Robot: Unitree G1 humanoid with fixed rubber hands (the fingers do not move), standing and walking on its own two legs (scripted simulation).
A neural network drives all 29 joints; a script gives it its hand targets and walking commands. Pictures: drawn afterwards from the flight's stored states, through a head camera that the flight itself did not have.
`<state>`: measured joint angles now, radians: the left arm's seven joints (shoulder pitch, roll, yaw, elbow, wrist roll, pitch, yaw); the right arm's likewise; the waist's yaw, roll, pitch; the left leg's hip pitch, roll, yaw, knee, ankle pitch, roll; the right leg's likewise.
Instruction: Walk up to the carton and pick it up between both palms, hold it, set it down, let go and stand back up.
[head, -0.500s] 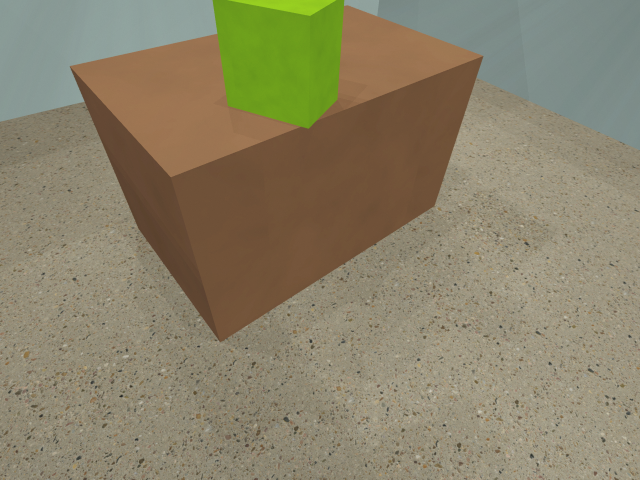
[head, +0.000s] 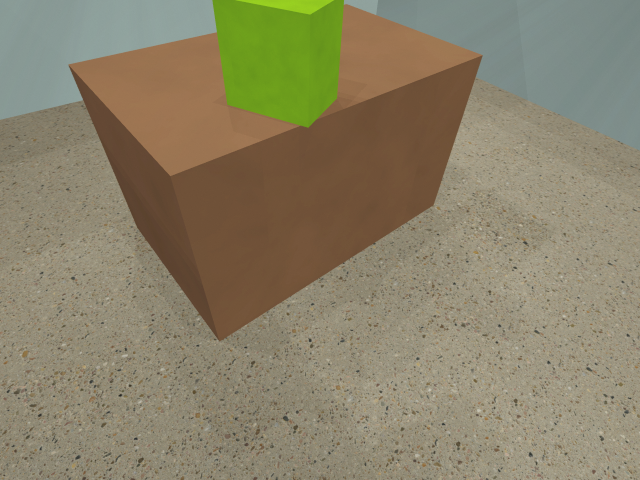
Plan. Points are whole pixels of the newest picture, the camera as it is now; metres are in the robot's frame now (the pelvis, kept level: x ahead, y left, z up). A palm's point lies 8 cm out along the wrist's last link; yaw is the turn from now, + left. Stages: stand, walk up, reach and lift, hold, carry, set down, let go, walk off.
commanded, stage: stand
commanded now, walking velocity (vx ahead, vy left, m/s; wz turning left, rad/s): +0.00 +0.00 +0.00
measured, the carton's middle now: (281, 53) +1.11 +0.13 +0.08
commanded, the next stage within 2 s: walk up in 0.46 s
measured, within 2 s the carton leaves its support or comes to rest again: neither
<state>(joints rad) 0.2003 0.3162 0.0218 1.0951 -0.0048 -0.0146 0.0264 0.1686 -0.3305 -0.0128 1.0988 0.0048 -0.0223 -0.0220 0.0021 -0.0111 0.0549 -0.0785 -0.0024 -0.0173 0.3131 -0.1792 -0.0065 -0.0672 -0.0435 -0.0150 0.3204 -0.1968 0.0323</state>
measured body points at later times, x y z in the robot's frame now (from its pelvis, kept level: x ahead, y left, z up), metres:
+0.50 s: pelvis +0.00 +0.00 +0.00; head +0.01 +0.00 +0.45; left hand +0.05 +0.29 -0.14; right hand +0.06 -0.29 -0.14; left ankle +0.00 +0.12 -0.75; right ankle -0.01 -0.14 -0.75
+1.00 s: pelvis +0.07 +0.04 -0.04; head +0.06 +0.07 +0.41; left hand +0.02 +0.37 -0.15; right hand +0.25 -0.27 -0.10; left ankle +0.12 +0.18 -0.75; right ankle -0.01 -0.14 -0.75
